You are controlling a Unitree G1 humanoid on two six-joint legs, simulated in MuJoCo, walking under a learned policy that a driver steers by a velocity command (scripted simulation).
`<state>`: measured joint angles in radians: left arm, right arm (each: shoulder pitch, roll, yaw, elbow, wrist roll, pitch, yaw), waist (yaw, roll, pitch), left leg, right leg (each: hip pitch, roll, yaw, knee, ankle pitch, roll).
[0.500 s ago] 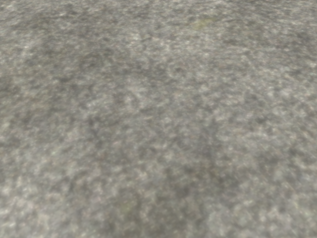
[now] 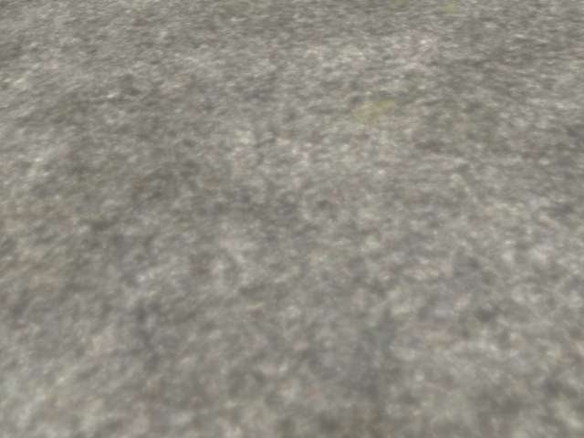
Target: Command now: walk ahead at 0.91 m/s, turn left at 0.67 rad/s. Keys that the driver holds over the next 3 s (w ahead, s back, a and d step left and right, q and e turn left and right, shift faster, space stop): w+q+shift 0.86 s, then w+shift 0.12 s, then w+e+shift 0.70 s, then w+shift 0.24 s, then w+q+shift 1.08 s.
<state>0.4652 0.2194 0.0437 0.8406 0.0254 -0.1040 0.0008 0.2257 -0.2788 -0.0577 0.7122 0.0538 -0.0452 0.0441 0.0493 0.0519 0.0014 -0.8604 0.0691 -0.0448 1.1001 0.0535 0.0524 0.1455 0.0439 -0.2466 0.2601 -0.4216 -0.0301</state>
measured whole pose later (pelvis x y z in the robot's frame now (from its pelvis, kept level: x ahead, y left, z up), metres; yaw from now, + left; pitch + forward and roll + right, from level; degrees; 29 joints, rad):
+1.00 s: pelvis +0.74 +0.17 -0.02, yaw +54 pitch +1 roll -1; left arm 0.51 0.28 0.04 0.88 0.01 -0.09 0.01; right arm -0.03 -0.27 -0.03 0.52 0.04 -0.04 0.08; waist 0.12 0.01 0.06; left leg -0.74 0.02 0.07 0.78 -0.07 0.14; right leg 0.31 -0.03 -0.23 0.22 -0.48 0.07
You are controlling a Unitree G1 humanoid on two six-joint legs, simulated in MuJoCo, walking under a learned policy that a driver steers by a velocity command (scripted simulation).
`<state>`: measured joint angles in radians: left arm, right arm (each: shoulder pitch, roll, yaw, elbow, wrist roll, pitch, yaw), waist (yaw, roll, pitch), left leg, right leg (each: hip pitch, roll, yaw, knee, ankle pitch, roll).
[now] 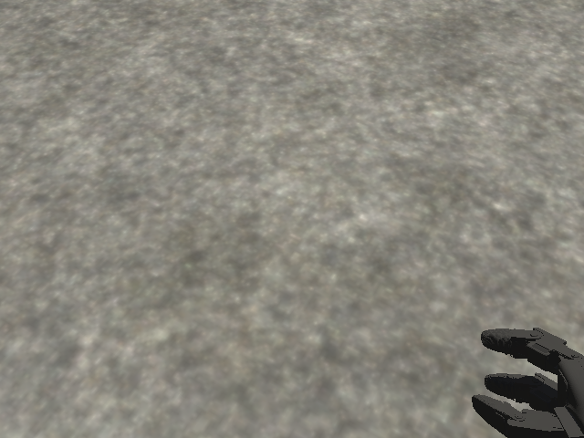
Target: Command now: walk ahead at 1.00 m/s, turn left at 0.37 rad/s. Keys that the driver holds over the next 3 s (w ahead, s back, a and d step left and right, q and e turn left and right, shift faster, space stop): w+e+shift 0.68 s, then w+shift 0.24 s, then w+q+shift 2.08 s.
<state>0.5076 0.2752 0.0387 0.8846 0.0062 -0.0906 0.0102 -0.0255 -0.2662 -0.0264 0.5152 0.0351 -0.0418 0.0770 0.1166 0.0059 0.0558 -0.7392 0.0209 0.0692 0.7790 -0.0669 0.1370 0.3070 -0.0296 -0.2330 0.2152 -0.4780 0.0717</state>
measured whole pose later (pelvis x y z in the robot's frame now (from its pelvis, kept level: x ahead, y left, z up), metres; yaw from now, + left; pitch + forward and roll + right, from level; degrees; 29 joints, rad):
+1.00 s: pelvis +0.93 -0.12 +0.01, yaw -33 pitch +1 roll +2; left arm 0.36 0.29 0.05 0.79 -0.03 -0.06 -0.01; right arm 0.11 -0.27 -0.04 0.61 0.01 -0.14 0.02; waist 0.04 -0.03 0.03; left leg -0.49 -0.05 -0.01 0.62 -0.17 0.03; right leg -0.16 0.10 0.18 1.12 -0.45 -0.09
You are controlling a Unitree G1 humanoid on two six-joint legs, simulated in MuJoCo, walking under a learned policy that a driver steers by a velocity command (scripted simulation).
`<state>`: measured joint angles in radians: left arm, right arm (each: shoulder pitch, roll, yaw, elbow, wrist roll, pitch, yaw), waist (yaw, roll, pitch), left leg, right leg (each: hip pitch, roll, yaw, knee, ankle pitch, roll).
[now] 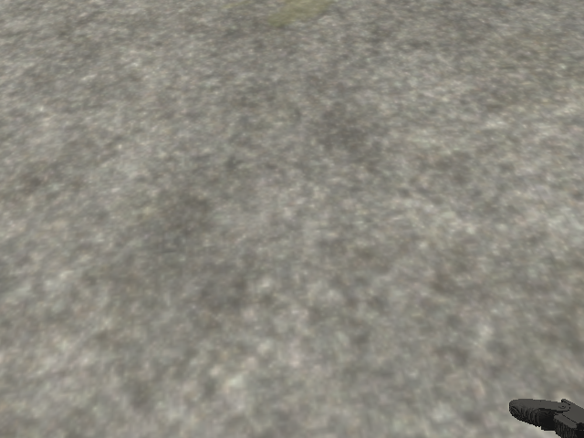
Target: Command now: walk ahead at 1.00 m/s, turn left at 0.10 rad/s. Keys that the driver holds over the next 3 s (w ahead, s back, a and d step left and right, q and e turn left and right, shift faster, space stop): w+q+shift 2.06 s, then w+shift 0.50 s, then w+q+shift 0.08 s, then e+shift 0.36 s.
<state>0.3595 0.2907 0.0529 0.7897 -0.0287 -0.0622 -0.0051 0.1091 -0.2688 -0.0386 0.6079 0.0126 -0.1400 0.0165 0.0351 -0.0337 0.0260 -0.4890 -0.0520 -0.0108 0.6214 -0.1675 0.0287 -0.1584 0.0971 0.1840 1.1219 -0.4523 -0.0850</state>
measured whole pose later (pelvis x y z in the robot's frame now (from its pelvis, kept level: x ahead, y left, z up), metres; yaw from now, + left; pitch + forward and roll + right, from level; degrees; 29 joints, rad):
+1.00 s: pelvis +0.79 +0.29 +0.02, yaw +50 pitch -1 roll +0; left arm 0.06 0.28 0.01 0.61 0.01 -0.13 0.00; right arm 0.43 -0.27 -0.04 0.70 0.01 -0.06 0.02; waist -0.07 -0.02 0.07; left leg -0.19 -0.17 -0.09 0.49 -0.26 0.16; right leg -0.64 -0.09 0.16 1.05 -0.25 0.03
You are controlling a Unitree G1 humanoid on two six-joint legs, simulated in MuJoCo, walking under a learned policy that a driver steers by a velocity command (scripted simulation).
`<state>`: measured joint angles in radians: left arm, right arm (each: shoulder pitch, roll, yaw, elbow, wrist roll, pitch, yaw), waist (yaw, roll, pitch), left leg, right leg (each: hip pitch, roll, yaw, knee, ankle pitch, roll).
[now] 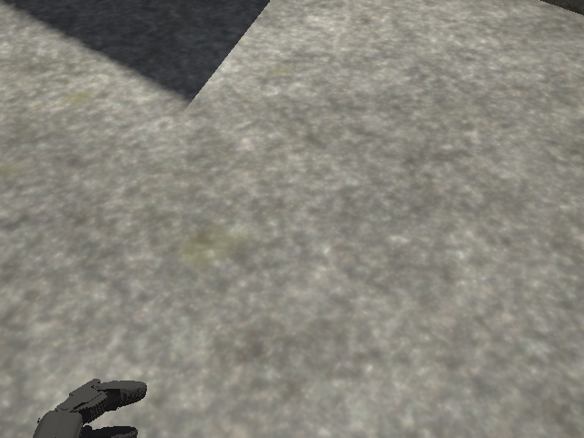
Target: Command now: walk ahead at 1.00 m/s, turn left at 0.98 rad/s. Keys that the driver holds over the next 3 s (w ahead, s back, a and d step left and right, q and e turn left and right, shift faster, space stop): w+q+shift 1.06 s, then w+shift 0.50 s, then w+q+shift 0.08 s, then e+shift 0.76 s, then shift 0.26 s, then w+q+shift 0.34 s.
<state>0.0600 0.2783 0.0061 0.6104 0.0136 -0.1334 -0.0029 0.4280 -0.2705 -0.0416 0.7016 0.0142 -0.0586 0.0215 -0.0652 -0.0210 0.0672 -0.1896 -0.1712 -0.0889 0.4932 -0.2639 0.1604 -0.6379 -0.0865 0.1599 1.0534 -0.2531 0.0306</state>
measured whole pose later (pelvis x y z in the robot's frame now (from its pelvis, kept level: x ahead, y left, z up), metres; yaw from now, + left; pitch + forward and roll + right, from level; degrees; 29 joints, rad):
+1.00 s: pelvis +0.76 +0.23 +0.00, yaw +58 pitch +0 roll -2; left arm -0.03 0.29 0.02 0.55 0.01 -0.13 -0.01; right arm 0.45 -0.25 -0.05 0.74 0.03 -0.06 0.00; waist -0.11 -0.03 0.06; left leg -0.06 -0.16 -0.20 0.42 -0.32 0.14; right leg -0.69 -0.08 0.18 0.71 0.01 0.07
